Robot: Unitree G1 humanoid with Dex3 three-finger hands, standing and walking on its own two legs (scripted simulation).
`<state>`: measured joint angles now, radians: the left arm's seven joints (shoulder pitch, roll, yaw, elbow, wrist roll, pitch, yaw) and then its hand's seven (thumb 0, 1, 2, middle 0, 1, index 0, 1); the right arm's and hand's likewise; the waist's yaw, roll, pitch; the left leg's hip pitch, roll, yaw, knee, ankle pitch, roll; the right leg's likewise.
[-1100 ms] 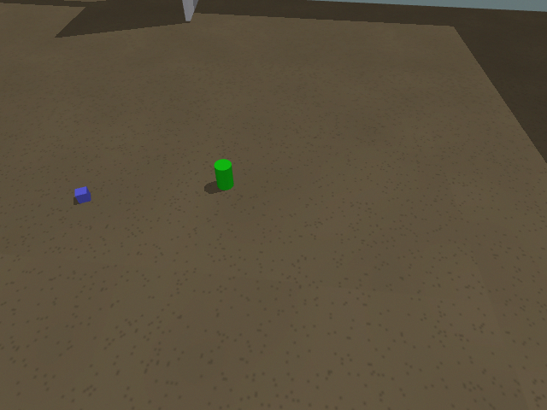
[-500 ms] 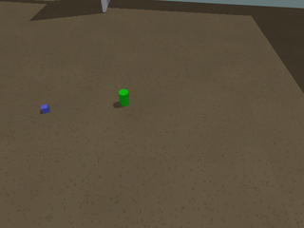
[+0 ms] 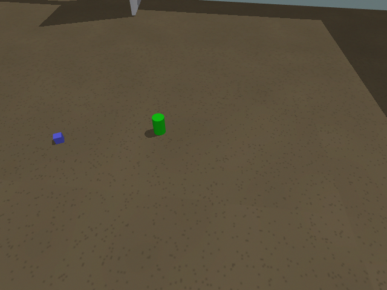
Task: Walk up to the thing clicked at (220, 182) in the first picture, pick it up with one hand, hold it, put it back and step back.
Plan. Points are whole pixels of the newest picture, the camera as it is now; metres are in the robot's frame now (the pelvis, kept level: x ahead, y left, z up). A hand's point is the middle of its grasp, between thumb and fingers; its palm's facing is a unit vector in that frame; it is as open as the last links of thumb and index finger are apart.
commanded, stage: stand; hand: left
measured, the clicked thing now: (158, 124) +1.34 +0.30 -0.71
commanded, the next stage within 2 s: walk up in 0.02 s
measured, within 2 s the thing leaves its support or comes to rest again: neither
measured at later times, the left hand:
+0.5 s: hand out of the picture +0.13 +0.36 -0.17, palm faces +0.02 -0.94 -0.35, open 7.4 cm
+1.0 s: hand (98, 181) +0.45 +0.31 -0.13, palm faces +0.03 -0.93 -0.37, open 7.4 cm
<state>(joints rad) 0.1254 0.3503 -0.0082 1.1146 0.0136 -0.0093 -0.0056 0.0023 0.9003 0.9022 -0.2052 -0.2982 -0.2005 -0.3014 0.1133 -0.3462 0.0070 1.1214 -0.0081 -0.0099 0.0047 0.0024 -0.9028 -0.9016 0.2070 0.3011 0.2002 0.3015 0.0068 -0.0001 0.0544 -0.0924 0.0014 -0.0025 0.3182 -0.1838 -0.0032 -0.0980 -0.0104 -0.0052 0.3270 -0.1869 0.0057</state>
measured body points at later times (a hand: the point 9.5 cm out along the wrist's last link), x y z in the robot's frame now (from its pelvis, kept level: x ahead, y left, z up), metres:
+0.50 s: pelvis +0.12 +0.07 -0.02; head +0.12 +0.09 +0.43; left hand +0.13 +0.41 -0.15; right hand +0.21 -0.26 -0.10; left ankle +0.14 +0.18 -0.75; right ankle +0.08 -0.09 -0.68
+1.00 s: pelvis +0.35 +0.05 -0.02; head +0.37 +0.03 +0.43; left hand +0.45 +0.36 -0.11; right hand +0.42 -0.27 -0.14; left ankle +0.30 +0.18 -0.68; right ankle +0.40 -0.07 -0.75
